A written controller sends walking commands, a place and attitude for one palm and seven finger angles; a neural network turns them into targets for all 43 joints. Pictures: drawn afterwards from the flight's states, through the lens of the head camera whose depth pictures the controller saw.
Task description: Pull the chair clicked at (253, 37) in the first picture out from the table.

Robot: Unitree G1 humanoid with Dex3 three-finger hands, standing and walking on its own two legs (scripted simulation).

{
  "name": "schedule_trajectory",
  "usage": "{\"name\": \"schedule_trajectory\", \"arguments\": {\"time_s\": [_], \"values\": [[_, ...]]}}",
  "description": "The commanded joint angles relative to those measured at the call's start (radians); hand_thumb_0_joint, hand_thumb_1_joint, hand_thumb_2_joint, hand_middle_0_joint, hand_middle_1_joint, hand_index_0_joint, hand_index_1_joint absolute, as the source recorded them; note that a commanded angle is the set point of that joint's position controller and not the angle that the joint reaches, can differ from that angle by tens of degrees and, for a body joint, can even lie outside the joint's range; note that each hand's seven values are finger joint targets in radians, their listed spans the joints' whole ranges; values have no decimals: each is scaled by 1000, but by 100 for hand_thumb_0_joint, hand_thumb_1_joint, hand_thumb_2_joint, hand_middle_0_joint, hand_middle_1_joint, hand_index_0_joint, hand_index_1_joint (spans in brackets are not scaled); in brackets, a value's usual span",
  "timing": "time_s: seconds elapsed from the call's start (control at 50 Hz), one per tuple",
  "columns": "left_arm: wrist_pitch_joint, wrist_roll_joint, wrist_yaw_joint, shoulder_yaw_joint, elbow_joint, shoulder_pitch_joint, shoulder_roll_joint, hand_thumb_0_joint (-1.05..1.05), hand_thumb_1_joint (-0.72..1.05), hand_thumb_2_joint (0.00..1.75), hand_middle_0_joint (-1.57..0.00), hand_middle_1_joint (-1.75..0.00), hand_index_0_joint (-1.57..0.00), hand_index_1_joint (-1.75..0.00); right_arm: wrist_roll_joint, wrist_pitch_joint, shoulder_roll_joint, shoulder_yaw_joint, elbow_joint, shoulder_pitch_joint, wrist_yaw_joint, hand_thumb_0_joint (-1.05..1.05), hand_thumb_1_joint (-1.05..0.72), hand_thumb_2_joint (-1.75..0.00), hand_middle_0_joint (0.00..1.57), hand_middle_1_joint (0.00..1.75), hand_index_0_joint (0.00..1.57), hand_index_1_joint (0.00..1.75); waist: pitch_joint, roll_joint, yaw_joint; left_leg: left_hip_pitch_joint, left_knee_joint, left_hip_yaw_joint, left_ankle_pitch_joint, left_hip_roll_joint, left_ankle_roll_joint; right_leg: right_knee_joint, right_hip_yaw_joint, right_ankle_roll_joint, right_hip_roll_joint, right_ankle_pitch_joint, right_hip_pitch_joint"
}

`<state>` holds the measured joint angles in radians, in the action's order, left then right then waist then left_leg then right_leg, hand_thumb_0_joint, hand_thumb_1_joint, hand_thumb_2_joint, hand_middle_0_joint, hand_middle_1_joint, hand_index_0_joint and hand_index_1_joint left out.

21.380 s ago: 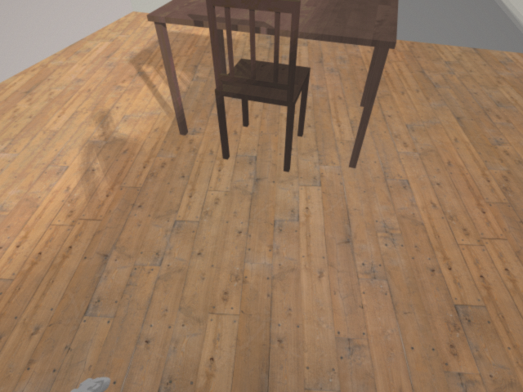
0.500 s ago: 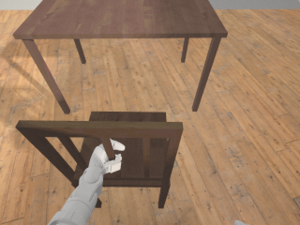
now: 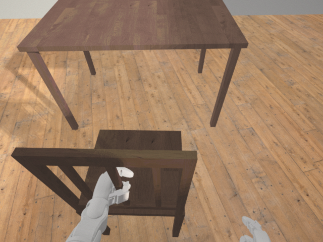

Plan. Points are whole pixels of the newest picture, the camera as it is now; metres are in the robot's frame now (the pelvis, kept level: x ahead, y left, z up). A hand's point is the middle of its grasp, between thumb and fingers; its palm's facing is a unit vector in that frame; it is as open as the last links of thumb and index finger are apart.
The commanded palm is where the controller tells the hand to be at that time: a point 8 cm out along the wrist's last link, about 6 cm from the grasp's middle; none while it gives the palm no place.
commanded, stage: stop walking, hand still on the chair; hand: left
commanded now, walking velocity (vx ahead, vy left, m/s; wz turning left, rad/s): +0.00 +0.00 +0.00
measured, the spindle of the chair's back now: (119, 187) +0.28 +0.14 -0.08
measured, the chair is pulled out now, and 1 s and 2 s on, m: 0.61 0.61 0.61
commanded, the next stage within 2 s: open the thumb and straighten the fingers in 0.06 s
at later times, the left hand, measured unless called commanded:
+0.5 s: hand (122, 188) +0.27 +0.13 -0.07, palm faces -0.03 -0.99 -0.15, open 10.6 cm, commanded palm +0.25 +0.18 -0.04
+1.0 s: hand (120, 191) +0.26 +0.13 -0.07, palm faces -0.02 -0.99 -0.14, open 17.3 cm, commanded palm +0.24 +0.19 -0.05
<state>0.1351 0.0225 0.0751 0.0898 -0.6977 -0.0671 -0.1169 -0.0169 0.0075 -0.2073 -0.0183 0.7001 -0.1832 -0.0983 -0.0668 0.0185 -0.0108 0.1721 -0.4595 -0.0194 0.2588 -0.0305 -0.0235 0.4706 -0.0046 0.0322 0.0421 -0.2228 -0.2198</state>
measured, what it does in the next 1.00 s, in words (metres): stands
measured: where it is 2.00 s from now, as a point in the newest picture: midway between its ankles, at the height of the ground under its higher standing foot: outside the picture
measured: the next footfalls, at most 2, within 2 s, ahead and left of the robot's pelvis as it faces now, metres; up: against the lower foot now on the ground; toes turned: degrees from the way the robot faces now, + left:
none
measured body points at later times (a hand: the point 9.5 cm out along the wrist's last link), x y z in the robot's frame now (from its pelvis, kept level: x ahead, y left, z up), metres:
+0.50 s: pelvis +0.00 +0.00 -0.02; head +0.05 -0.02 +0.43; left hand +0.27 +0.18 -0.05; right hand +0.14 -0.26 -0.13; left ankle -0.01 +0.13 -0.74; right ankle +0.02 -0.14 -0.74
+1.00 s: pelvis +0.03 +0.00 -0.04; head +0.07 -0.02 +0.41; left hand +0.26 +0.19 -0.06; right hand +0.20 -0.25 -0.13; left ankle -0.01 +0.13 -0.74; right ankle +0.02 -0.14 -0.74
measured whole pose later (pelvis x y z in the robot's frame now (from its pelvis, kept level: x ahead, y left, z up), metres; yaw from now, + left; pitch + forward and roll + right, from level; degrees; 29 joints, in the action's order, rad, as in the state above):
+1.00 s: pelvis +0.03 +0.00 -0.04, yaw +3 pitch +10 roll +0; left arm -0.15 0.06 0.00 0.07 -0.13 0.20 -0.17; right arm -0.03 0.11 -0.27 -0.01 0.54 -0.23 -0.07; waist 0.10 0.05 -0.04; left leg 0.55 -0.83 0.04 0.46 -0.02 -0.03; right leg 0.83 0.04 0.03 0.06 -0.43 -0.57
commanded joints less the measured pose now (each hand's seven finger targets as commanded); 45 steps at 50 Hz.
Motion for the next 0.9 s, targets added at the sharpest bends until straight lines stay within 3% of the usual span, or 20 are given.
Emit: {"name": "schedule_trajectory", "arguments": {"time_s": [0.0,0.12,0.14,0.16,0.18,0.2,0.22,0.26,0.28,0.36,0.38,0.42,0.5,0.56,0.62,0.66,0.7,0.74,0.84,0.88], "values": [[39,-10,13,-39,202,-203,-113,0,90,90,-50,-145,-50,-145,-6,23,-119,43,-124,28,-19,0,-90,-90,20,30,20,30,229,-12,-11,-80,44,48,-278,-82,39,-56,-39,-50,75,301,80],[23,-6,20,-56,189,-195,-121,0,90,90,-50,-145,-50,-145,-9,5,-119,42,-138,30,-23,0,-90,-90,20,30,20,30,208,-24,-7,-52,55,53,-207,-79,39,-81,-47,-53,73,224,77],[29,-6,26,-101,259,-202,-171,0,90,90,-50,-145,-50,-145,-8,5,-120,44,-152,41,-22,0,-90,-90,20,30,20,30,215,-17,-2,-56,53,53,-200,-78,40,-87,-55,-52,76,222,81],[-5,51,-8,-42,170,-108,-76,0,78,84,-50,-145,-50,-145,-51,15,-163,54,-142,26,11,0,-90,-90,20,30,20,30,191,-164,-69,84,34,10,-85,-31,37,-30,54,-35,34,125,13],[14,55,-28,-69,265,-178,-116,0,66,78,-50,-145,-50,-145,-51,29,-169,56,-161,48,24,0,-90,-90,20,30,20,30,200,-163,-47,122,13,3,-51,-24,42,-9,48,-35,29,97,-13],[13,55,-40,-57,259,-154,-109,0,54,73,-50,-145,-50,-145,-48,32,-166,58,-162,49,28,0,-90,-90,20,30,20,30,187,-121,-49,134,10,-2,-30,-23,42,-2,52,-40,29,69,-22],[30,53,-40,-87,337,-206,-154,0,42,67,-50,-145,-50,-145,-47,46,-163,59,-173,52,34,0,-90,-90,20,30,20,30,213,-50,-47,133,-6,-5,-12,-10,42,5,45,-38,26,48,-41],[32,37,-48,-82,398,-129,-149,0,17,55,-50,-145,-50,-145,-38,68,-152,59,-193,48,45,0,-90,-90,20,30,20,30,264,65,-24,142,-39,-13,-22,2,37,41,47,-47,21,41,-62],[29,29,-47,-84,421,-132,-156,0,5,49,-50,-145,-50,-145,-36,73,-152,60,-194,41,49,0,-90,-90,20,30,20,30,280,81,-29,141,-56,-10,-46,2,37,59,48,-51,16,63,-74],[-38,31,-45,-73,410,-77,-126,0,-43,26,-47,-138,-47,-138,-35,86,-163,62,-210,29,59,0,-90,-90,20,30,20,30,274,10,-35,210,-106,-5,-22,3,37,104,58,-41,8,51,-132],[-53,36,-42,-125,441,-107,-181,0,-55,20,-45,-130,-45,-130,-36,88,-173,65,-214,24,54,0,-90,-90,20,30,20,30,305,-28,-33,215,-112,-1,-9,3,39,109,56,-36,7,37,-127],[-80,46,-44,-109,456,-73,-149,0,-55,20,-40,-116,-40,-116,-34,97,-174,66,-226,23,45,0,-90,-90,20,30,20,30,314,-79,-31,228,-123,1,-15,4,41,126,63,-33,4,42,-130],[-117,59,-52,-79,517,-57,-110,0,-55,20,-30,-87,-30,-87,-32,120,-176,66,-237,10,35,0,-90,-90,20,30,20,30,356,-67,-41,226,-164,6,-78,4,39,170,72,-32,3,106,-149],[-133,59,-59,-88,563,-6,-117,0,-55,20,-22,-65,-22,-65,-27,133,-177,68,-243,-6,30,0,-90,-90,20,30,20,30,393,-87,-35,231,-197,6,-131,6,39,199,74,-28,3,166,-144],[-152,50,-64,-87,592,7,-128,0,-55,20,-15,-43,-15,-43,-24,139,-177,64,-250,-8,26,0,-90,-90,20,30,20,30,370,-70,-39,247,-212,9,-138,8,38,215,76,-29,6,175,-162],[-168,41,-60,-145,586,-9,-195,0,-55,20,-10,-29,-10,-29,-23,134,-184,64,-245,-16,22,0,-90,-90,20,30,20,30,355,-73,-41,269,-230,7,-131,10,39,223,71,-27,7,177,-179],[-179,37,-63,-141,621,11,-189,0,-55,20,-5,-14,-5,-14,-20,135,-177,63,-258,-13,20,0,-90,-90,20,30,20,30,355,-25,-31,267,-236,5,-151,14,39,230,71,-34,8,194,-172],[-188,37,-65,-117,654,58,-161,0,-55,20,0,0,0,0,-21,137,-171,60,-270,-14,22,0,-90,-90,20,30,20,30,376,-28,-30,257,-248,9,-183,11,37,246,78,-34,10,218,-172],[-212,46,-75,-70,729,120,-129,0,-55,20,0,0,0,0,-21,146,-172,62,-286,-18,21,0,-90,-90,20,30,20,30,388,-19,-45,252,-281,15,-225,8,35,265,86,-32,12,261,-188],[-224,41,-73,-53,737,122,-120,0,-55,20,0,0,0,0,-20,147,-175,61,-292,-21,19,0,-90,-90,20,30,20,30,369,-50,-55,268,-290,19,-201,8,38,268,91,-28,11,240,-209]]}}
